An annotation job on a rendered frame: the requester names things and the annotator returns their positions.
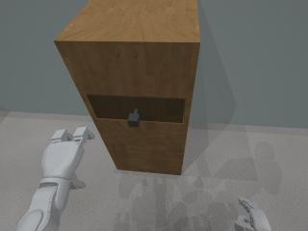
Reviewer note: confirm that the cabinet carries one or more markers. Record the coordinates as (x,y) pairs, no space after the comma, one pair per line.
(136,48)

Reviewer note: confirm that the drawer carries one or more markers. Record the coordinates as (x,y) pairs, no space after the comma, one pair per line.
(150,108)

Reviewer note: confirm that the left robot hand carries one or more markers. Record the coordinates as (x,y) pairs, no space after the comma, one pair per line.
(64,154)

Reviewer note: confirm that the left robot forearm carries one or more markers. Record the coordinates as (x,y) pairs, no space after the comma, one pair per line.
(47,205)

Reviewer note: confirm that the handle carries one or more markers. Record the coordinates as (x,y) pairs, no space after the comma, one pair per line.
(134,119)

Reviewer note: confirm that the right robot hand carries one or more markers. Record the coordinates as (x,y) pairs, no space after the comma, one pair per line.
(257,219)

